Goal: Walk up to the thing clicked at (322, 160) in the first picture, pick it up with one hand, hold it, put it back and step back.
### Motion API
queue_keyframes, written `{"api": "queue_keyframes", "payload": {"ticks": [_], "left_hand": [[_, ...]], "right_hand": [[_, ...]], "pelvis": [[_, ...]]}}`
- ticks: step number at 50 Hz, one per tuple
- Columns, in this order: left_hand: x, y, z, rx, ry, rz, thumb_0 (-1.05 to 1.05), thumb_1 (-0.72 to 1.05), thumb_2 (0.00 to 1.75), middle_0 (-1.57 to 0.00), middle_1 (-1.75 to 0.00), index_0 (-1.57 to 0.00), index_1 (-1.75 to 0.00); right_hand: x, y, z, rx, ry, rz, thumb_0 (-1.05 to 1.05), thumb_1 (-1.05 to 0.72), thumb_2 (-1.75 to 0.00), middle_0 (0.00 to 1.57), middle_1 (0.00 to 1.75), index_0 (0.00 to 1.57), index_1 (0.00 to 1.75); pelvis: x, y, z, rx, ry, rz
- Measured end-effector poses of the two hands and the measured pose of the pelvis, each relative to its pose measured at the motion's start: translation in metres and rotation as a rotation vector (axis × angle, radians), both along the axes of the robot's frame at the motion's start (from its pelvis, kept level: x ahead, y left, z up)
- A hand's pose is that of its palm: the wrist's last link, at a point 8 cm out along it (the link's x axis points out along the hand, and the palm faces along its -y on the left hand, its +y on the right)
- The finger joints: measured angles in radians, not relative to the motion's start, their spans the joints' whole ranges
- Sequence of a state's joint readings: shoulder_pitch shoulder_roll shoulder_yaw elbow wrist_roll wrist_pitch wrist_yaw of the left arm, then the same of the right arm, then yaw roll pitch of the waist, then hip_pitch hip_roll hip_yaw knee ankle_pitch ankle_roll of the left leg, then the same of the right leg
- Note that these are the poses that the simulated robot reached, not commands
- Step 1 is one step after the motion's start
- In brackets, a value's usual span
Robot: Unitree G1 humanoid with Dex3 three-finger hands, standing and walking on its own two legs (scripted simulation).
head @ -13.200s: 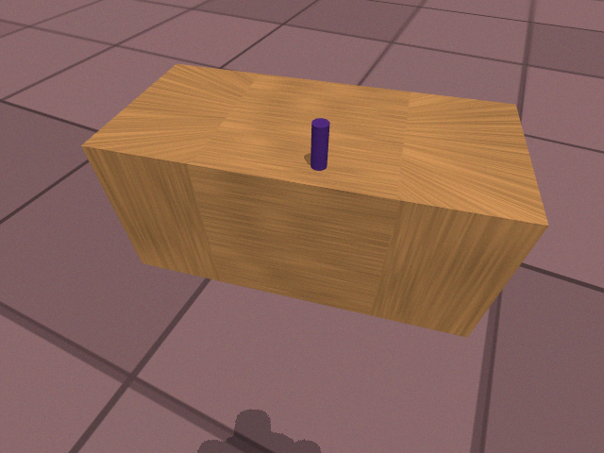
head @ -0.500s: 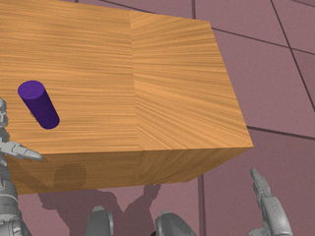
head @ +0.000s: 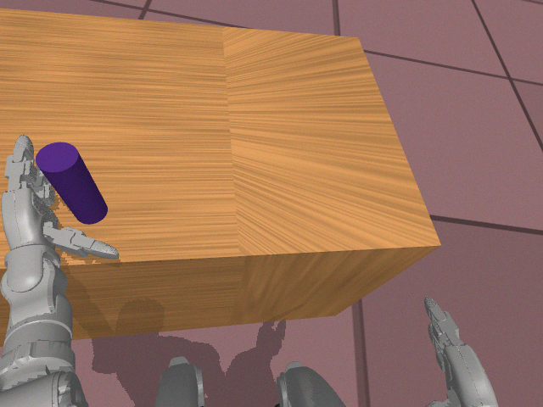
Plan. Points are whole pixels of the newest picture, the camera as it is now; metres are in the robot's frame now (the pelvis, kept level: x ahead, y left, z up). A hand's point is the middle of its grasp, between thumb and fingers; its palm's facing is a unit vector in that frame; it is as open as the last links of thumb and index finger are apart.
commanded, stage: rest palm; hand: left
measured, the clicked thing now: (76, 187) +0.46 +0.25 +0.01
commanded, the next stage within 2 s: close in 0.04 s
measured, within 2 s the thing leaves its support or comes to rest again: leaves its support in 1.28 s
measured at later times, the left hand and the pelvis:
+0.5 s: hand (82, 188) +0.45 +0.24 +0.02, palm faces +0.24 -0.97 +0.02, open 14.6 cm; pelvis +0.01 +0.00 +0.01, yaw +0 degrees
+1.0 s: hand (87, 186) +0.46 +0.23 +0.02, palm faces +0.22 -0.97 +0.02, open 6.7 cm; pelvis +0.01 +0.00 +0.00, yaw +0 degrees
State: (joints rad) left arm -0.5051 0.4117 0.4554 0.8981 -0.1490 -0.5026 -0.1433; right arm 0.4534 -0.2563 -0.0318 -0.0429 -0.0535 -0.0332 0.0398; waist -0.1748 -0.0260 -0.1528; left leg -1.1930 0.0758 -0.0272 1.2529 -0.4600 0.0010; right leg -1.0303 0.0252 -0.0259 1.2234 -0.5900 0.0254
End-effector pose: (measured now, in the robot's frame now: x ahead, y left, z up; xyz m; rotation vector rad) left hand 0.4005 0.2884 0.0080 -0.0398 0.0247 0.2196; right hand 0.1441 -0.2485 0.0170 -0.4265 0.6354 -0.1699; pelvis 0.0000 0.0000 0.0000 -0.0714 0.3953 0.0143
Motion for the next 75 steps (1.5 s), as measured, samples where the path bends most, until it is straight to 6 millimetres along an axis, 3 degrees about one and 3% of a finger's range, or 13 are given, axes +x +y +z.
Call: {"api": "queue_keyframes", "payload": {"ticks": [12, 26, 39, 43, 54, 63, 75], "left_hand": [[-0.003, -0.010, -0.001, 0.007, 0.025, 0.016, -0.01, -0.61, 0.05, -0.13, -0.07, -0.13, -0.07], [0.023, -0.007, 0.008, 0.008, 0.010, 0.018, -0.01, -0.47, 0.24, -0.53, -0.39, -0.54, -0.38], [0.021, -0.015, 0.011, 0.015, -0.005, 0.027, -0.01, -0.08, 0.61, -0.95, -0.80, -0.97, -0.80], [0.024, -0.013, 0.008, 0.023, -0.004, 0.026, -0.02, -0.01, 0.72, -0.98, -0.91, -1.06, -0.90], [0.026, -0.010, 0.006, 0.022, -0.017, 0.014, -0.11, 0.03, 1.06, -0.96, -1.06, -0.97, -1.02], [0.024, -0.013, 0.011, 0.037, 0.017, 0.011, -0.11, 0.03, 1.06, -0.95, -1.07, -0.96, -1.04], [0.032, -0.005, 0.043, 0.037, 0.011, 0.028, -0.11, 0.04, 1.06, -0.95, -1.07, -0.95, -1.04]], "right_hand": [[0.006, -0.004, 0.005, 0.015, -0.004, -0.013, -0.01, 0.51, -0.05, 0.06, 0.05, 0.06, 0.05], [0.010, -0.007, 0.011, -0.007, 0.000, -0.005, -0.01, 0.51, -0.05, 0.06, 0.05, 0.06, 0.05], [0.018, -0.002, 0.007, 0.018, 0.012, -0.006, -0.01, 0.51, -0.05, 0.06, 0.05, 0.06, 0.05], [0.021, -0.003, 0.010, 0.007, 0.004, 0.004, -0.01, 0.51, -0.04, 0.06, 0.05, 0.06, 0.05], [0.009, -0.002, 0.004, 0.006, 0.023, 0.013, -0.01, 0.52, -0.05, 0.06, 0.05, 0.06, 0.05], [0.001, -0.003, 0.010, 0.007, 0.021, -0.030, -0.01, 0.52, -0.05, 0.06, 0.05, 0.06, 0.05], [0.013, 0.001, 0.012, 0.046, 0.012, -0.048, -0.01, 0.52, -0.05, 0.06, 0.05, 0.06, 0.05]], "pelvis": [[0.005, -0.002, 0.004, 0.008, -0.005, -0.006], [0.008, -0.004, 0.006, 0.006, 0.005, -0.002], [0.015, 0.000, 0.008, 0.005, 0.009, -0.007], [0.014, 0.000, 0.006, 0.006, 0.011, -0.006], [0.005, -0.001, 0.000, 0.002, 0.014, -0.002], [0.005, 0.000, 0.006, 0.004, -0.002, -0.008], [0.013, 0.001, 0.020, 0.007, -0.029, -0.006]]}}
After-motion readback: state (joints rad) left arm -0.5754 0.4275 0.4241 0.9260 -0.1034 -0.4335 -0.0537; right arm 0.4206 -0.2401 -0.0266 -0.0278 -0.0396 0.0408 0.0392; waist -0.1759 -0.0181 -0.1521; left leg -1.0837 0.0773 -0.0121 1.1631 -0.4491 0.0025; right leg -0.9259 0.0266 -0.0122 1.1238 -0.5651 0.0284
